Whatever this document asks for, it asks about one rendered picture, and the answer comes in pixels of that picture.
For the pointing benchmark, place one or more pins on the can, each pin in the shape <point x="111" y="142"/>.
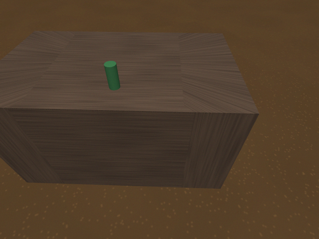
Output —
<point x="112" y="75"/>

